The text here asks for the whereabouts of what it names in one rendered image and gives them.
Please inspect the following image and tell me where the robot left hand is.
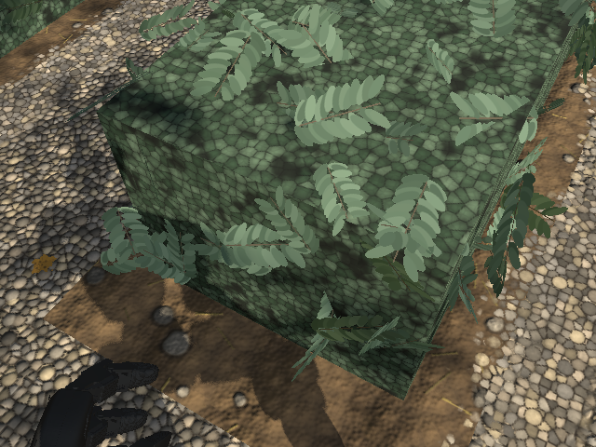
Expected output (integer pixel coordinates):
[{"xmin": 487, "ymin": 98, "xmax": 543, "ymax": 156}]
[{"xmin": 28, "ymin": 359, "xmax": 172, "ymax": 447}]

